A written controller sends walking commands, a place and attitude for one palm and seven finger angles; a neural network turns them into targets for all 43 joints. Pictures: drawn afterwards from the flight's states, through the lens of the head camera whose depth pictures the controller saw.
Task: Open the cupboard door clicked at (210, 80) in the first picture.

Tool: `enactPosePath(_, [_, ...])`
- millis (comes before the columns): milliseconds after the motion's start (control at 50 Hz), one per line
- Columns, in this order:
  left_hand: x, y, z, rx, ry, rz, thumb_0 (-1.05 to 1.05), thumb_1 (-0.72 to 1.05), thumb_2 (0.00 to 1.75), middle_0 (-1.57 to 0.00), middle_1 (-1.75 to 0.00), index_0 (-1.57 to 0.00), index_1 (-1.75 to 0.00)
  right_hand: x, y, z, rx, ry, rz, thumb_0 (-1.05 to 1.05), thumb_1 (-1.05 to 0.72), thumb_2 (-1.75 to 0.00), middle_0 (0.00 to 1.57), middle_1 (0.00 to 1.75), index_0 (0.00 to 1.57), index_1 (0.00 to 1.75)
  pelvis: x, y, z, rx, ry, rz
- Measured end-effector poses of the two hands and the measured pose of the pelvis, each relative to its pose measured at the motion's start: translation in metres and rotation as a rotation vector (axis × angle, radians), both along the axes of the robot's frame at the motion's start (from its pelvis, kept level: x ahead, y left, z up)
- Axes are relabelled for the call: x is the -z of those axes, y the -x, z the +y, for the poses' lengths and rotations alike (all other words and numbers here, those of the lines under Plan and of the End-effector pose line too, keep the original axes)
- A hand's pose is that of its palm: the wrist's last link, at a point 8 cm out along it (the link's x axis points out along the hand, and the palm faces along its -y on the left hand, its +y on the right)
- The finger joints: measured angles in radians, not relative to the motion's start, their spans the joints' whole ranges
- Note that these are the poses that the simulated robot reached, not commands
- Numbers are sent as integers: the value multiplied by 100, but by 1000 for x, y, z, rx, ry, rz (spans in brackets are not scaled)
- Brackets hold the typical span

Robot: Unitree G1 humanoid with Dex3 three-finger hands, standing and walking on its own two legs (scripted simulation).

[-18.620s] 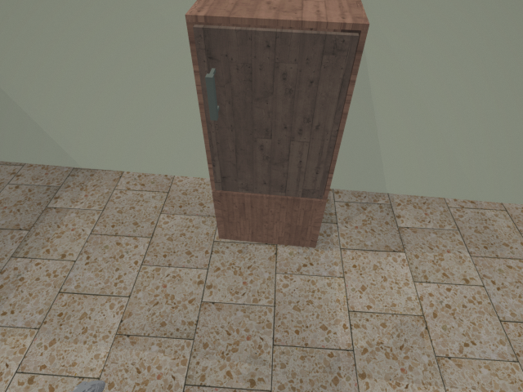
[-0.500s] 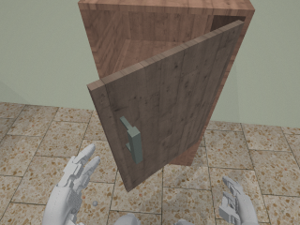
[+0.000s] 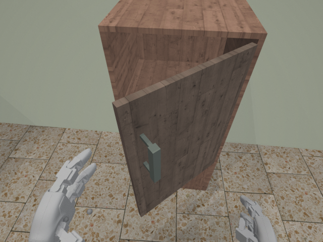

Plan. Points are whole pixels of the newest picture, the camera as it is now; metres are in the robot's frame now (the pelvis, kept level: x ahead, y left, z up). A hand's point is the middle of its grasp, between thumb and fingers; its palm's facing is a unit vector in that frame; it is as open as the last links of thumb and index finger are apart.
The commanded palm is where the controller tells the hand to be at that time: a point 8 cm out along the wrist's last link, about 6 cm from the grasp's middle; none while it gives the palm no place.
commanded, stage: draw the hand back to the body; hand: left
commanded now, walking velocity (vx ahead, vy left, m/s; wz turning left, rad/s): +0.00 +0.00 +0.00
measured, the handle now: (150, 158) +0.30 +0.05 +0.07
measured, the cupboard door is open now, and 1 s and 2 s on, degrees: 43 43 43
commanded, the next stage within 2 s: step back with the hand held close in 1.20 s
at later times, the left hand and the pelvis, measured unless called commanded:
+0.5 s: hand (45, 178) +0.19 +0.22 +0.17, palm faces +0.30 -0.88 -0.38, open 13.0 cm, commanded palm +0.15 +0.27 +0.19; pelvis +0.02 +0.00 +0.04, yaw +0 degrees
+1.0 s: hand (23, 147) +0.22 +0.25 +0.22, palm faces +0.45 -0.81 -0.39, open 7.8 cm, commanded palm +0.17 +0.28 +0.23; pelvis +0.03 -0.01 +0.06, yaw -1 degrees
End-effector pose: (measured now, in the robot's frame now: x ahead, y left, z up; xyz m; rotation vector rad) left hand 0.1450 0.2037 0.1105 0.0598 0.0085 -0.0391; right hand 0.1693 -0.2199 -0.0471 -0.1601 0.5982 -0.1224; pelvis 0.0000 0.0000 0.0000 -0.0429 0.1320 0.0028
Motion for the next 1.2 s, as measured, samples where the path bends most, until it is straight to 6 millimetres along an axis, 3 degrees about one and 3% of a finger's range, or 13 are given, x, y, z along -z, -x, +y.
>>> enactPosePath(140, [-21, -5, 15, -1, -22, -55, -1, -47, 31, -15, -30, -15, -30, -12, -5, 0, -12, 16, -34, 1, -90, -90, 20, 30, 21, 30, -7, -3, 2, -5, 6, -21])
enactPosePath(260, [-43, -7, 28, -169, -198, -20, -1, -34, 37, -16, -30, -16, -30, -23, -11, 7, 9, 19, -32, 1, -90, -90, 20, 30, 20, 30, -20, -10, 5, 5, -2, -49])
enactPosePath(520, [-80, -14, 58, -361, -342, -28, -1, 8, 54, -17, -30, -18, -30, -26, -22, 16, -43, 16, 27, 1, -90, -90, 20, 30, 21, 30, -44, -22, 3, -1, -21, -118])
enactPosePath(860, [-130, -31, 83, -485, -412, -168, 1, 66, 80, -20, -31, -20, -30, -40, -43, -9, -45, 42, 30, 1, -90, -90, 20, 30, 21, 30, -60, -33, -10, 7, -34, -168])
enactPosePath(920, [-132, -32, 84, -497, -410, -176, 1, 75, 83, -20, -31, -20, -30, -40, -44, -13, -42, 37, 34, 1, -90, -90, 20, 30, 21, 30, -61, -33, -12, 9, -35, -173])
enactPosePath(1080, [-116, -31, 73, -467, -371, -108, 1, 86, 88, -20, -31, -20, -30, -38, -38, -18, -33, 32, 61, 1, -90, -90, 20, 30, 21, 30, -63, -31, -16, 13, -37, -183])
enactPosePath(1200, [-124, -26, 72, -469, -383, -142, 1, 88, 89, -21, -31, -21, -30, -38, -33, -18, -35, 30, 61, 1, -90, -90, 20, 30, 21, 30, -64, -28, -18, 11, -35, -198])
